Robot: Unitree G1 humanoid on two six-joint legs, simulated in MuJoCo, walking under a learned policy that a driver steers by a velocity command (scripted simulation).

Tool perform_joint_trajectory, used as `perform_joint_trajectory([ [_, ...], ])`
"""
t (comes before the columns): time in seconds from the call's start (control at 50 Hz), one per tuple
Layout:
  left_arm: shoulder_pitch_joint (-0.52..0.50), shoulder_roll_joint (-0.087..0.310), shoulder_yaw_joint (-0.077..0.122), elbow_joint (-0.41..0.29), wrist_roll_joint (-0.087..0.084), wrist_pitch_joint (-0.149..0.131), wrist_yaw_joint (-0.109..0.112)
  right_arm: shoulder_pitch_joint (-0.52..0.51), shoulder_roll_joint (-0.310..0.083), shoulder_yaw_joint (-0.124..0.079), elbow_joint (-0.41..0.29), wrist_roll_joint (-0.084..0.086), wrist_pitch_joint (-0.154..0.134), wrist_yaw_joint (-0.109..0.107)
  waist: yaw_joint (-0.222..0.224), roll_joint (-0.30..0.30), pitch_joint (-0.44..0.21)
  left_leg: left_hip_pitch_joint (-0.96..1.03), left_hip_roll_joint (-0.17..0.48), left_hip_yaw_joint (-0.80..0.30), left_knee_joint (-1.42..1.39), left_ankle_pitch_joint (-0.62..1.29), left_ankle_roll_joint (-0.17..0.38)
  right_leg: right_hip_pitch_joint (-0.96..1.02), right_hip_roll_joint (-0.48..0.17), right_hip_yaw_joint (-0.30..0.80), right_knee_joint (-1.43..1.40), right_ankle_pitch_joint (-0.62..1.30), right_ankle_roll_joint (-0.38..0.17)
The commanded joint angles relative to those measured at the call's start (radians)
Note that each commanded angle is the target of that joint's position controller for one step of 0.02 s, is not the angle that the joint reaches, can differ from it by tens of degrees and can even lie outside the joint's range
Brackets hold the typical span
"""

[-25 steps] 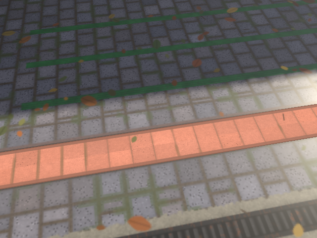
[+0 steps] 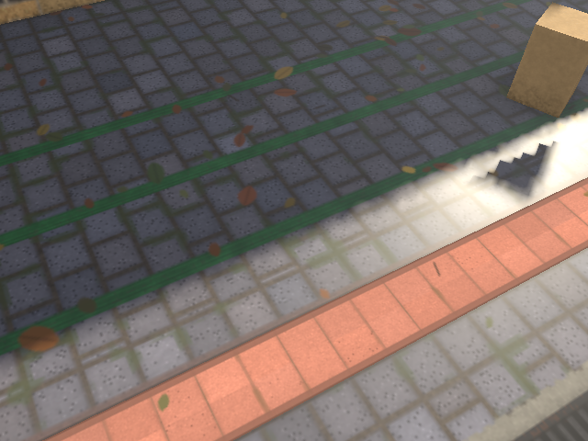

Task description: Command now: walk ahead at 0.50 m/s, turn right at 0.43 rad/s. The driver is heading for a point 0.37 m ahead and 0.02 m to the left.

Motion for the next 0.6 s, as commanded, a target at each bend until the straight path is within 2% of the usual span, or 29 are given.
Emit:
perform_joint_trajectory([
  [0.02, -0.007, 0.024, 0.006, -0.078, 0.005, -0.008, 0.001, -0.006, -0.133, -0.031, -0.032, 0.003, -0.024, 0.002, 0.010, 0.123, -0.018, 0.104, 0.275, -0.247, -0.255, 0.077, 0.167, -0.136, -0.056, 0.063, -0.079, 0.091, 0.009],
  [0.08, -0.075, 0.014, -0.005, -0.092, 0.011, -0.019, -0.009, 0.006, -0.155, -0.035, -0.009, 0.012, -0.017, 0.001, 0.002, 0.108, -0.010, 0.141, 0.261, -0.161, -0.267, 0.172, 0.167, -0.140, -0.059, 0.038, -0.268, 0.229, 0.017],
  [0.14, -0.184, -0.007, -0.021, -0.114, 0.013, -0.034, -0.027, 0.047, -0.180, -0.038, 0.014, 0.026, -0.004, -0.003, -0.037, 0.106, 0.014, 0.143, 0.241, -0.094, -0.268, 0.194, 0.152, -0.080, -0.054, -0.031, -0.446, 0.332, 0.018],
  [0.18, -0.249, -0.008, -0.026, -0.134, 0.008, -0.039, -0.036, 0.096, -0.198, -0.040, 0.038, 0.032, 0.005, -0.002, -0.062, 0.108, 0.033, 0.174, 0.257, -0.088, -0.259, 0.190, 0.152, -0.063, -0.043, -0.057, -0.516, 0.325, 0.015],
  [0.22, -0.291, 0.005, -0.025, -0.152, 0.003, -0.041, -0.043, 0.128, -0.212, -0.042, 0.060, 0.038, 0.017, -0.001, -0.069, 0.119, 0.047, 0.233, 0.285, -0.095, -0.236, 0.215, 0.147, -0.062, -0.030, -0.067, -0.568, 0.269, -0.001],
  [0.24, -0.300, 0.013, -0.023, -0.160, 0.002, -0.042, -0.045, 0.134, -0.219, -0.044, 0.069, 0.042, 0.023, -0.002, -0.063, 0.130, 0.049, 0.260, 0.300, -0.099, -0.217, 0.249, 0.141, -0.053, -0.023, -0.072, -0.591, 0.233, -0.014],
  [0.26, -0.292, 0.023, -0.019, -0.160, 0.007, -0.045, -0.047, 0.125, -0.225, -0.045, 0.075, 0.043, 0.031, -0.004, -0.046, 0.141, 0.046, 0.280, 0.301, -0.092, -0.171, 0.370, 0.129, -0.016, -0.006, -0.081, -0.623, 0.203, -0.029],
  [0.28, -0.235, 0.044, -0.008, -0.146, 0.016, -0.047, -0.046, 0.110, -0.234, -0.046, 0.079, 0.044, 0.038, -0.008, -0.004, 0.152, 0.004, 0.292, 0.283, -0.069, -0.081, 0.569, 0.106, 0.085, 0.028, -0.102, -0.665, 0.205, -0.049],
  [0.3, -0.105, 0.077, 0.011, -0.103, 0.028, -0.050, -0.042, 0.099, -0.229, -0.041, 0.081, 0.048, 0.043, -0.012, 0.066, 0.143, -0.082, 0.269, 0.240, -0.029, 0.070, 0.724, 0.074, 0.281, 0.066, -0.130, -0.728, 0.302, -0.077],
  [0.32, 0.024, 0.132, 0.031, -0.067, 0.040, -0.050, -0.032, 0.103, -0.197, -0.028, 0.072, 0.035, 0.038, -0.017, 0.116, 0.117, -0.188, 0.135, 0.187, 0.006, 0.258, 0.617, 0.023, 0.536, 0.003, -0.069, -0.701, 0.518, -0.110],
  [0.34, 0.139, 0.224, 0.043, -0.052, 0.060, -0.041, -0.015, 0.134, -0.110, 0.006, 0.036, -0.016, 0.024, -0.012, 0.116, -0.111, -0.339, -0.189, 0.071, 0.031, 0.620, 0.008, -0.045, 0.893, -0.259, 0.235, -0.599, 0.944, -0.218],
  [0.36, 0.131, 0.206, 0.030, -0.052, 0.050, -0.034, -0.021, 0.239, -0.100, 0.018, 0.067, 0.007, 0.012, -0.004, 0.087, -0.226, -0.503, -0.347, -0.013, -0.112, 0.858, -0.502, -0.078, 1.001, -0.419, 0.518, -0.688, 0.977, -0.371],
  [0.38, 0.091, 0.145, 0.016, -0.056, 0.038, -0.027, -0.027, 0.180, -0.194, -0.011, 0.077, 0.037, 0.014, -0.001, 0.108, -0.091, -0.424, -0.384, 0.047, -0.173, 0.915, -0.470, -0.077, 0.885, -0.359, 0.395, -0.712, 0.936, -0.336],
  [0.4, 0.016, 0.106, 0.002, -0.056, 0.029, -0.029, -0.027, 0.093, -0.184, -0.007, 0.050, 0.048, 0.018, -0.002, 0.085, -0.072, -0.276, -0.436, 0.086, -0.134, 0.880, -0.416, -0.072, 0.762, -0.296, 0.253, -0.727, 0.908, -0.288],
  [0.42, -0.045, 0.077, -0.008, -0.051, 0.025, -0.034, -0.030, 0.063, -0.164, -0.006, 0.055, 0.034, 0.028, -0.010, 0.052, -0.003, -0.194, -0.418, 0.120, -0.117, 0.810, -0.349, -0.076, 0.627, -0.243, 0.186, -0.770, 0.848, -0.251],
  [0.44, -0.092, 0.057, -0.013, -0.050, 0.026, -0.037, -0.031, 0.059, -0.160, -0.010, 0.056, 0.021, 0.044, -0.019, 0.018, 0.000, -0.155, -0.354, 0.143, -0.118, 0.744, -0.293, -0.081, 0.514, -0.216, 0.144, -0.812, 0.804, -0.230],
  [0.48, -0.139, 0.050, -0.015, -0.033, 0.046, -0.047, -0.032, 0.108, -0.116, -0.004, 0.075, 0.014, 0.073, -0.029, -0.034, -0.028, -0.147, -0.196, 0.137, -0.108, 0.664, -0.207, -0.097, 0.351, -0.185, 0.069, -0.866, 0.821, -0.227],
  [0.52, -0.175, 0.053, -0.016, -0.015, 0.052, -0.052, -0.024, 0.103, -0.096, 0.002, 0.074, 0.009, 0.082, -0.037, -0.054, -0.050, -0.144, -0.133, 0.127, -0.101, 0.523, -0.149, -0.105, 0.294, -0.162, 0.007, -0.878, 0.837, -0.227],
  [0.56, -0.171, 0.064, -0.014, 0.011, 0.051, -0.047, -0.014, 0.050, -0.088, 0.010, 0.066, 0.003, 0.085, -0.039, -0.035, -0.061, -0.151, -0.094, 0.121, -0.097, 0.396, -0.059, -0.101, 0.295, -0.152, -0.014, -0.884, 0.776, -0.216],
  [0.6, -0.150, 0.074, -0.015, 0.040, 0.049, -0.038, -0.008, 0.009, -0.105, 0.007, 0.061, 0.006, 0.093, -0.038, -0.016, -0.058, -0.151, -0.063, 0.114, -0.099, 0.322, -0.003, -0.096, 0.303, -0.161, 0.001, -0.895, 0.646, -0.211],
])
